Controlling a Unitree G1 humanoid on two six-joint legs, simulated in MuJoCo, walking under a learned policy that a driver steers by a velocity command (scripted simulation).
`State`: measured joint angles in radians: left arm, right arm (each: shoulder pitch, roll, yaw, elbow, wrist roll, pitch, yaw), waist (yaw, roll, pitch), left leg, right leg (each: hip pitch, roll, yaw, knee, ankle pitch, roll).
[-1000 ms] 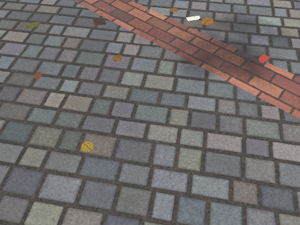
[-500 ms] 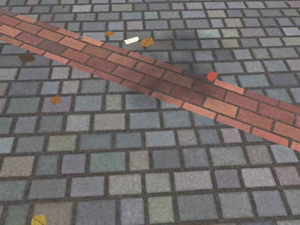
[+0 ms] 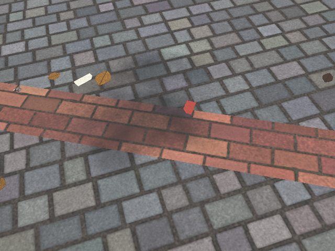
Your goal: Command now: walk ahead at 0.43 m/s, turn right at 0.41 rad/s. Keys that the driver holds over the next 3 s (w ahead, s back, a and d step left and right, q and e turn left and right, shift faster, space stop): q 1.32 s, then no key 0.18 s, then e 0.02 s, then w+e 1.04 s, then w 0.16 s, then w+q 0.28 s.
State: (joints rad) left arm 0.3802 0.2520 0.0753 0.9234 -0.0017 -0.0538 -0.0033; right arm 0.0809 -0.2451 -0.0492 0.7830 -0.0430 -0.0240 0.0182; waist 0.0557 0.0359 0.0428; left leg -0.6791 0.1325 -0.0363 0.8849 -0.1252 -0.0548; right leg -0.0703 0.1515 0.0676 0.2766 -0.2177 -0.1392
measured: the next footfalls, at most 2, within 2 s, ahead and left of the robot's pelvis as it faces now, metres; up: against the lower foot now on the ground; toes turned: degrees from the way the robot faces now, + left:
left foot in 0.20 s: +0.28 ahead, +0.11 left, +0.00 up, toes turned +1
right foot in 0.72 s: +0.25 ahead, -0.08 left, +0.00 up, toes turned +22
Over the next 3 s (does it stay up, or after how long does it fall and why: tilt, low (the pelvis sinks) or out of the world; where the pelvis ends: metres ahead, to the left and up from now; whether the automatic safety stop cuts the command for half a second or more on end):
stays up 0.76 0.24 0.00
